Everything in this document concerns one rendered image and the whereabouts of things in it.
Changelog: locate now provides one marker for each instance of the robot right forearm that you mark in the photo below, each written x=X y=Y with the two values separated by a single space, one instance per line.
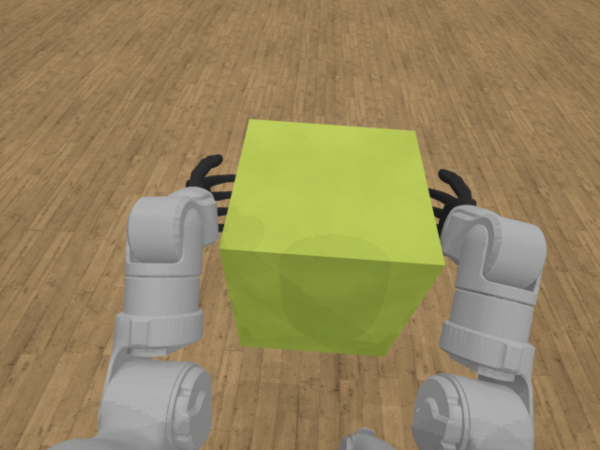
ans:
x=500 y=262

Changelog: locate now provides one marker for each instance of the robot right upper arm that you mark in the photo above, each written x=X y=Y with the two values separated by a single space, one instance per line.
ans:
x=452 y=412

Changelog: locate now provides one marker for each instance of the carton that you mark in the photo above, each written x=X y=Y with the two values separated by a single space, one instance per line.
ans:
x=330 y=241

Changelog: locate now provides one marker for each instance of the robot right hand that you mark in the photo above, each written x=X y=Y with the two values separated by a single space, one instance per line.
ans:
x=460 y=188

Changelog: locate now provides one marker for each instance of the right robot shin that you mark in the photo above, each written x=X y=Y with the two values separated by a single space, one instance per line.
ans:
x=364 y=430

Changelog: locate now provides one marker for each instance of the robot left hand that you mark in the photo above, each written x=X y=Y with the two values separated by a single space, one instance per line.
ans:
x=198 y=179

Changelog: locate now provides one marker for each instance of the robot left upper arm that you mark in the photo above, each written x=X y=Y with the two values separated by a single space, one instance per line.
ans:
x=152 y=405

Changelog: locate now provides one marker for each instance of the robot left forearm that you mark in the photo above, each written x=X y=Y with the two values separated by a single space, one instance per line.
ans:
x=165 y=240

